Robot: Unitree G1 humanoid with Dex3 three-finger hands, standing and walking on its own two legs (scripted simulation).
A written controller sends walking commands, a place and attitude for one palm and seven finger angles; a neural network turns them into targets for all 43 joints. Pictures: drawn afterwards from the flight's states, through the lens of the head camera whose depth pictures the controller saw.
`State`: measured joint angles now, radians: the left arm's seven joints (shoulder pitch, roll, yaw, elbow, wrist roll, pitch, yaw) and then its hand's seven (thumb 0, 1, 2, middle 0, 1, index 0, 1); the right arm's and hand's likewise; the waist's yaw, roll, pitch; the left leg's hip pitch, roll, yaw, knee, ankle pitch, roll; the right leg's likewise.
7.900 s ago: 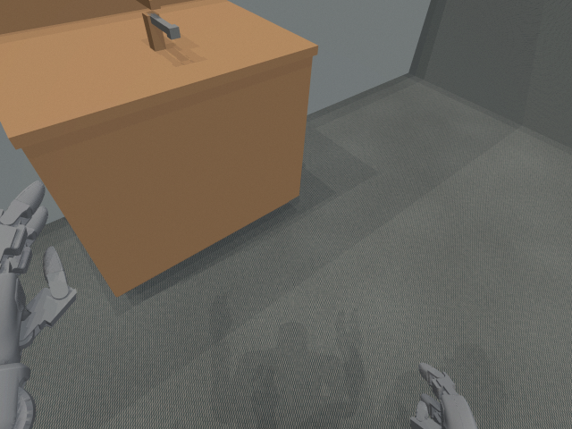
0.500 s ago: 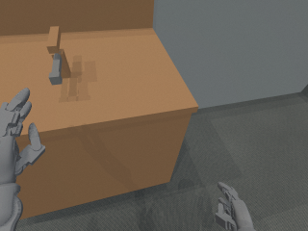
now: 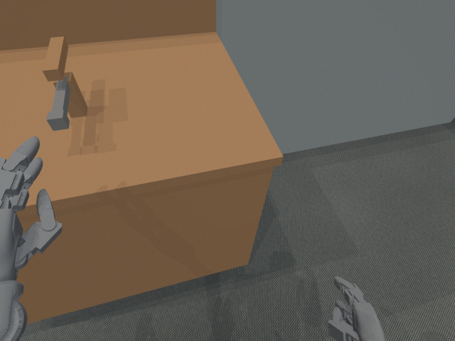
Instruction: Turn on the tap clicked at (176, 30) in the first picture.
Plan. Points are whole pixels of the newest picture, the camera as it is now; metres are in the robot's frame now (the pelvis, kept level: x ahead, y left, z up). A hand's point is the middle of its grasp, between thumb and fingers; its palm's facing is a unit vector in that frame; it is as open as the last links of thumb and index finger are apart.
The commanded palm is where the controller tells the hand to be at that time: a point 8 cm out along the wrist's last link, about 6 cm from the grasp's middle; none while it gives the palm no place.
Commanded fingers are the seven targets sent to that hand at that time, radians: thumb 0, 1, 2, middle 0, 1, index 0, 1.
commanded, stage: come to a stop and stand still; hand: left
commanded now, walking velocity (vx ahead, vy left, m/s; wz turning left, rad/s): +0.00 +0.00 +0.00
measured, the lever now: (58, 120) +0.46 +0.37 +0.11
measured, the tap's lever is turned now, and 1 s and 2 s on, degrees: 0 0 0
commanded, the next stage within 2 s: look again from close up in 0.10 s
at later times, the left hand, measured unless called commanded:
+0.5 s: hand (42, 234) +0.21 +0.26 +0.15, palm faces +0.38 -0.85 -0.36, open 7.4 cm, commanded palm +0.15 +0.29 +0.17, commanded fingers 0.00 0.90 0.90 -0.20 -0.30 -0.20 -0.30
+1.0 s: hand (50, 205) +0.25 +0.27 +0.15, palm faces +0.42 -0.83 -0.37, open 7.4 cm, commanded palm +0.19 +0.30 +0.17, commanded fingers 0.00 0.90 0.90 -0.20 -0.30 -0.20 -0.30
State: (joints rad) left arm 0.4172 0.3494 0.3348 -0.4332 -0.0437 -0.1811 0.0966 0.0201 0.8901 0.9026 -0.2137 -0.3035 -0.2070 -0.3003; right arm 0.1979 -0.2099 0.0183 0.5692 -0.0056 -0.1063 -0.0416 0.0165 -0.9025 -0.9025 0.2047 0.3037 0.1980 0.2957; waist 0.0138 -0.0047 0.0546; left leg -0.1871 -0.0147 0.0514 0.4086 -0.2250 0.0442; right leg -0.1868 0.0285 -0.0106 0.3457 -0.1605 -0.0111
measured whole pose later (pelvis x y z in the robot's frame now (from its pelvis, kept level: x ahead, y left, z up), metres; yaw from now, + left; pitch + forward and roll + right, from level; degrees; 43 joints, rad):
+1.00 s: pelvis +0.04 +0.01 -0.02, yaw +1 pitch +0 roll -1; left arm 0.41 0.35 0.35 -0.44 -0.04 -0.19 0.12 0.02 0.89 0.90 -0.21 -0.30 -0.21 -0.30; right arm 0.23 -0.21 0.00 0.59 0.00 -0.09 -0.05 0.02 -0.90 -0.90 0.21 0.30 0.20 0.30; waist 0.01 0.00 0.00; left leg -0.23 -0.04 0.04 0.62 -0.39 0.07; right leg -0.24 0.00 -0.02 0.59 -0.35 0.00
